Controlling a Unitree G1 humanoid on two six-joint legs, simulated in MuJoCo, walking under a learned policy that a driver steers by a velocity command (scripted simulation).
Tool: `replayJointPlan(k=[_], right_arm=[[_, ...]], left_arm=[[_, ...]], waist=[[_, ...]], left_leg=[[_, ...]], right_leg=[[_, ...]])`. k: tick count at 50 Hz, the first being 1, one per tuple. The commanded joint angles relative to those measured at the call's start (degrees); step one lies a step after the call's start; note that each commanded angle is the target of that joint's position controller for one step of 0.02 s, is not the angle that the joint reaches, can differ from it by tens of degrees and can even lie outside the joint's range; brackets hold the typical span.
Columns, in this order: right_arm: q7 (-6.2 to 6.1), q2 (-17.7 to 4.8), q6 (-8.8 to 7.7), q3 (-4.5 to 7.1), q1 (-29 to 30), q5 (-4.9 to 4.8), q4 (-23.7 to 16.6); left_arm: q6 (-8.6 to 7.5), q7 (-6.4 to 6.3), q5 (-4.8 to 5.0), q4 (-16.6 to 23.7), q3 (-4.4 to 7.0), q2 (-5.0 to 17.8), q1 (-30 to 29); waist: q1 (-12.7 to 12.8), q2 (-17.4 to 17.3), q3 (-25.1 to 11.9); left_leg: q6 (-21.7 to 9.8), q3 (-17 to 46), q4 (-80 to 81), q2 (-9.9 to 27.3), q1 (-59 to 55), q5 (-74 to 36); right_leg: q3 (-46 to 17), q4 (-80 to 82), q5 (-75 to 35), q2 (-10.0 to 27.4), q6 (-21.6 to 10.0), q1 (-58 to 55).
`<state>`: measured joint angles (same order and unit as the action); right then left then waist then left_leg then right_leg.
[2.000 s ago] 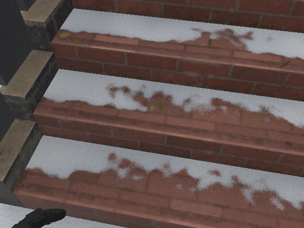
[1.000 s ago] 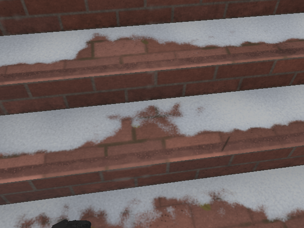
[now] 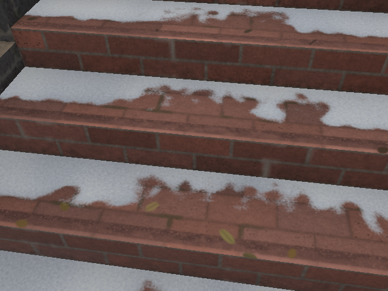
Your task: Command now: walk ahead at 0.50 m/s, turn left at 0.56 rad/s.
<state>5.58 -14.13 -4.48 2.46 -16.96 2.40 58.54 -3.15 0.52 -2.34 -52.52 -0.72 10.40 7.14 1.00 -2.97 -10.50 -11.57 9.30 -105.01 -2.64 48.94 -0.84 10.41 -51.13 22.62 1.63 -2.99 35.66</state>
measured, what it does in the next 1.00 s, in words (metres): climbs: left foot 0.15 m higher, then right foot 0.15 m higher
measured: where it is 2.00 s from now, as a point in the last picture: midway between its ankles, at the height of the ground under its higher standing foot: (210, 49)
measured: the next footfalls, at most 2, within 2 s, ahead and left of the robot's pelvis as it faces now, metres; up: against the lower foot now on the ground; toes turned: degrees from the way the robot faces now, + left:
left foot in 0.40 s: +0.38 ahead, +0.14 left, +0.15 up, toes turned +18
right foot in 0.84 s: +0.66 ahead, -0.02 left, +0.31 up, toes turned +6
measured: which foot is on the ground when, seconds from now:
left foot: up 0.00-0.38, down 0.40-0.90, up 0.92-1.00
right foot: down 0.00-0.42, up 0.44-0.82, down 0.84-1.00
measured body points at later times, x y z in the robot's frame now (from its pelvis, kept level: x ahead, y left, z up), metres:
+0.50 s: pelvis +0.30 +0.04 +0.12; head +0.28 +0.02 +0.57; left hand +0.19 +0.24 -0.03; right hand +0.53 -0.12 +0.01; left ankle +0.34 +0.13 -0.53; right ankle +0.13 -0.13 -0.45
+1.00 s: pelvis +0.57 +0.03 +0.28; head +0.56 +0.02 +0.73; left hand +0.67 +0.28 +0.16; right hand +0.65 -0.20 +0.13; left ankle +0.44 +0.18 -0.28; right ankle +0.62 -0.03 -0.38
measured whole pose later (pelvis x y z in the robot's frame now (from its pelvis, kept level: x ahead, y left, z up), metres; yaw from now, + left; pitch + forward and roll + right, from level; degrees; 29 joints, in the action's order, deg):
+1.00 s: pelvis +0.57 +0.03 +0.28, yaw +4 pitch +7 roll -2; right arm 5.9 -14.0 -4.5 0.8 -15.6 3.8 59.1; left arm -2.8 2.2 -3.3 -52.1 0.9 10.4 10.9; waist 2.8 -3.7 -9.9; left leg -8.8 7.7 -86.7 -0.5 34.4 -1.2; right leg 3.5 -59.4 25.7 -6.8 -6.1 40.5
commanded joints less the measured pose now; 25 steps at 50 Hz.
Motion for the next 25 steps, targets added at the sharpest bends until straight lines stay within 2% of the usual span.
replayJointPlan(k=[1, 2, 3, 4, 5, 6, 8, 9, 10, 11, 12, 13, 14, 15, 16, 17, 18, 19, 20, 21, 22, 23, 24, 25], right_arm=[[0.10, 8.32, 1.69, -2.57, 2.25, -0.34, -4.20], [0.66, 8.97, 1.93, -3.17, 3.20, -0.85, -4.38], [1.36, 7.92, 1.94, -3.44, 5.42, -1.56, -5.07], [1.56, 6.89, 1.91, -3.61, 7.74, -1.52, -5.73], [1.89, 6.49, 2.09, -4.06, 10.65, -1.79, -6.51], [1.52, 7.18, 2.01, -4.90, 13.67, -1.98, -8.07], [0.18, 7.09, 1.83, -6.09, 19.64, -2.33, -11.26], [-0.57, 6.40, 2.15, -6.36, 21.91, -2.73, -12.73], [-0.87, 4.35, 2.60, -6.16, 25.82, -2.38, -14.73], [-1.46, 3.08, 3.65, -5.94, 29.20, -2.40, -16.67], [-1.64, 3.19, 4.81, -5.82, 30.29, -2.02, -17.02], [-1.25, 4.46, 6.33, -6.03, 33.12, -1.52, -18.09], [-0.70, 4.74, 7.43, -6.11, 37.16, -1.20, -19.64], [0.16, 4.38, 7.31, -5.41, 34.96, -0.97, -19.02], [1.03, 5.21, 7.77, -5.56, 33.94, -1.64, -19.72], [1.26, 5.26, 7.62, -5.38, 30.29, -1.94, -19.33], [1.25, 3.40, 7.17, -4.64, 26.77, -1.60, -17.97], [0.62, 2.12, 6.16, -3.85, 21.57, -1.79, -16.83], [-1.12, -0.90, 5.53, -2.33, 12.35, -3.03, -14.14], [-2.63, -4.99, 5.47, -1.09, -2.06, -3.37, -9.01], [-3.62, -7.40, 5.51, -0.53, -15.58, 0.42, -4.50], [-3.71, -10.84, 4.97, 2.57, -21.74, 2.56, -1.74], [-4.03, -8.78, 2.97, 2.47, -18.07, 2.59, 1.21], [-3.44, -4.70, 1.79, 1.70, -10.58, 1.09, 1.53]], left_arm=[[-1.10, -0.24, -0.37, -4.23, -1.53, -7.44, 2.91], [-1.51, -0.17, -1.32, -4.99, -1.10, -6.75, 3.30], [-1.58, 0.43, -2.40, -4.92, -0.45, -5.14, 3.82], [-1.92, 0.68, -3.40, -4.84, -0.42, -4.02, 4.43], [-1.63, 0.54, -4.56, -7.48, -0.43, -3.03, 9.98], [-1.25, 0.76, -5.64, -9.74, -0.90, -3.25, 13.21], [-1.17, 0.95, -6.99, -12.69, -1.93, -3.35, 18.71], [-1.34, 1.32, -7.22, -13.71, -1.99, -2.78, 20.68], [-1.56, 1.73, -7.23, -14.09, -2.24, -2.04, 22.65], [-1.51, 2.49, -7.50, -15.13, -2.74, -2.53, 25.63], [-1.72, 3.04, -7.37, -15.89, -2.89, -2.18, 28.97], [-1.74, 4.32, -6.81, -14.53, -2.56, -0.50, 25.20], [-2.08, 4.75, -5.10, -14.10, -2.43, 0.37, 26.20], [-3.25, 4.93, -2.62, -11.97, -2.10, 2.45, 22.57], [-4.37, 4.82, -2.00, -12.89, -1.71, 6.04, 25.54], [-5.21, 4.12, -1.58, -12.64, -0.69, 9.72, 27.19], [-5.40, 3.55, -0.84, -12.02, 0.60, 12.82, 27.11], [-5.31, 3.55, -0.66, -11.67, 1.38, 14.13, 26.90], [-4.89, 4.93, -2.50, -11.55, 2.31, 16.66, 24.93], [-4.93, 6.46, -6.20, -10.02, 1.57, 11.18, 27.85], [-4.15, 9.06, -6.31, -8.47, 0.90, 5.95, 26.99], [-2.58, 9.67, -1.04, -8.28, 1.88, 4.75, 22.83], [-2.69, 8.65, 0.18, -8.36, 2.17, 1.41, 19.23], [-3.01, 7.67, -1.01, -7.62, 1.90, -0.07, 15.91]], waist=[[-4.86, 2.68, 3.17], [-5.36, 2.64, 4.83], [-4.53, 1.66, 5.85], [-4.35, 2.85, 6.03], [-2.45, 7.56, 6.10], [-2.42, 4.98, 7.38], [-0.91, 3.80, 7.39], [-0.03, 3.68, 7.61], [1.22, 2.87, 6.61], [2.10, 3.30, 6.44], [2.90, 5.59, 6.50], [1.19, 6.09, 8.69], [1.86, 6.26, 8.06], [-1.45, 7.29, 7.35], [-3.23, 9.67, 4.61], [-5.08, 11.87, 5.30], [-6.28, 14.51, 5.84], [-8.07, 16.92, 5.70], [-10.62, 18.78, 1.80], [-11.36, 8.04, -11.41], [-12.30, -2.44, -15.74], [-16.09, -1.33, -8.57], [-12.46, -0.40, 3.19], [-8.66, -0.46, 5.48]], left_leg=[[-3.33, 1.87, -10.32, 4.85, 19.54, 0.72], [-3.67, 0.80, -10.46, 5.03, 21.71, 2.73], [-3.30, -1.71, -7.95, 5.45, 21.67, 2.77], [-3.25, -3.78, -7.64, 6.05, 21.61, 3.58], [-3.75, -5.74, -19.45, 5.56, 26.93, 7.68], [-5.69, -3.98, -21.23, 5.39, 33.77, 7.15], [-7.72, -3.14, -18.36, 5.76, 40.76, 7.32], [-7.35, -3.55, -14.68, 6.55, 43.65, 8.67], [-6.46, -6.15, -5.79, 7.25, 42.90, 6.51], [-5.46, -6.68, 1.26, 8.20, 41.73, 3.38], [-4.44, -8.36, 3.82, 8.10, 42.41, 1.62], [-3.69, -13.52, 9.79, 10.77, 33.91, 7.38], [-2.91, -17.52, 12.81, 9.54, 26.31, 11.82], [-1.78, -21.16, 15.67, 7.10, 13.61, 14.14], [-0.83, -22.96, 16.12, 4.35, 6.14, 13.96], [0.16, -22.27, 22.19, 2.41, 2.63, 14.51], [0.76, -22.89, 31.71, -0.57, 0.44, 19.41], [1.21, -24.32, 42.21, -3.79, -5.80, 20.60], [0.56, -20.66, 47.08, -5.53, -21.93, 16.24], [-5.55, -4.79, 45.11, -0.32, -53.92, -6.17], [-13.12, 23.81, 67.70, 10.87, -67.19, -6.50], [-12.35, 36.83, 79.65, 18.16, -54.68, 6.66], [-8.93, 32.46, 79.72, 16.58, -42.59, 16.97], [-8.89, 27.66, 78.92, 16.10, -35.32, 17.59]], right_leg=[[-18.35, 28.84, -10.98, 12.52, -8.58, -14.23], [-12.74, 30.05, -11.37, 11.16, -7.84, -13.63], [-8.03, 32.96, -11.46, 10.78, -7.68, -12.36], [-5.36, 35.78, -12.05, 10.63, -8.16, -11.39], [-6.52, 37.25, -12.38, 11.72, -9.56, -15.32], [-6.80, 37.43, -11.25, 12.78, -9.30, -19.07], [-6.59, 38.59, -15.36, 13.65, -9.05, -26.99], [-5.12, 40.10, -16.36, 13.92, -8.90, -31.52], [-3.44, 41.75, -16.23, 13.30, -8.76, -34.11], [-3.77, 43.49, -18.64, 14.58, -8.52, -35.18], [-3.15, 44.07, -21.97, 14.89, -8.96, -37.80], [1.04, 48.77, -30.22, 16.56, -8.25, -31.90], [2.88, 50.60, -34.92, 15.85, -8.69, -27.80], [6.96, 48.22, -57.34, 15.01, -7.78, -22.39], [7.91, 44.16, -81.60, 15.88, -8.33, -23.01], [7.85, 40.78, -95.97, 16.99, -7.38, -28.92], [6.32, 37.75, -102.37, 17.79, -6.50, -35.42], [6.23, 32.44, -108.59, 18.05, -6.23, -39.68], [4.60, 24.01, -115.55, 17.43, -5.65, -33.57], [-0.33, 4.55, -96.62, 14.74, -3.14, -12.05], [-4.24, -15.42, -21.33, 1.40, -1.53, 5.26], [-20.49, -48.11, -19.11, -3.47, -2.78, 11.32], [-25.42, -62.25, -23.32, -3.04, -4.18, 21.31], [-24.52, -70.68, -21.57, -3.36, -5.62, 24.90]])
Velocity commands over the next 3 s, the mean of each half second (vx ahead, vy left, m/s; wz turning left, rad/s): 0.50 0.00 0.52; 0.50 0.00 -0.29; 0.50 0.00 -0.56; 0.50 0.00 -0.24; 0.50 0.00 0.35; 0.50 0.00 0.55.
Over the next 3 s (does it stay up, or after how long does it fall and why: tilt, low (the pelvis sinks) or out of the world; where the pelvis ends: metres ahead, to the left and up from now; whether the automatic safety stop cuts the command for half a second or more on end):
stays up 1.61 -0.11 0.83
